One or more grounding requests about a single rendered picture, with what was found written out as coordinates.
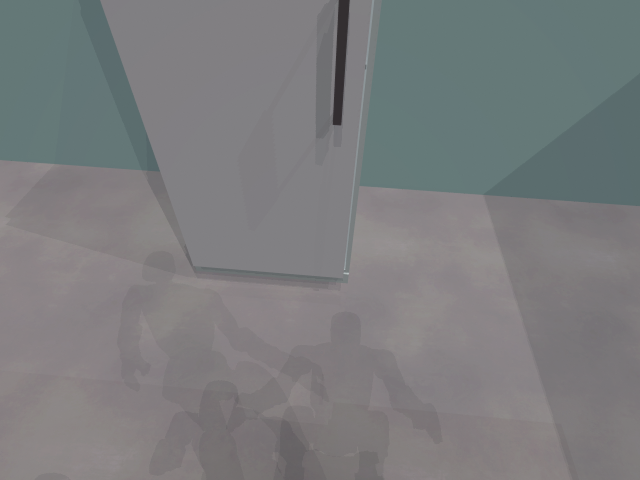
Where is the fridge door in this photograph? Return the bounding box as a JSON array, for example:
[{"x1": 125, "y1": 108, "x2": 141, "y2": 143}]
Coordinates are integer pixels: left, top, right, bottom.
[{"x1": 100, "y1": 0, "x2": 372, "y2": 278}]

